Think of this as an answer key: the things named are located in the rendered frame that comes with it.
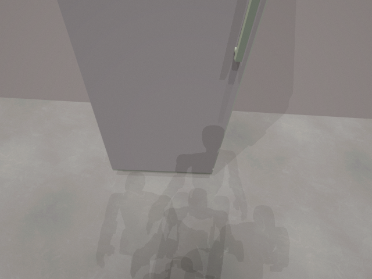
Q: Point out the fridge door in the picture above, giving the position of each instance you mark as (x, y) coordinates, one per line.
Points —
(160, 75)

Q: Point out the handle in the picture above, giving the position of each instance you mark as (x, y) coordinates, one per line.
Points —
(246, 30)

